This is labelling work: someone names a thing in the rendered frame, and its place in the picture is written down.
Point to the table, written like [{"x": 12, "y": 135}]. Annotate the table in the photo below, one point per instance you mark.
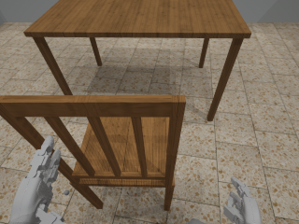
[{"x": 142, "y": 19}]

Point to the robot right hand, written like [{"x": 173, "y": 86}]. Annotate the robot right hand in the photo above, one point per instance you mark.
[{"x": 246, "y": 210}]

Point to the chair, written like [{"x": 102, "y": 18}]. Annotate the chair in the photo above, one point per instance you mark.
[{"x": 130, "y": 140}]

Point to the robot left hand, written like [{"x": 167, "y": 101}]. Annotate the robot left hand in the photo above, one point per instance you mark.
[{"x": 27, "y": 207}]

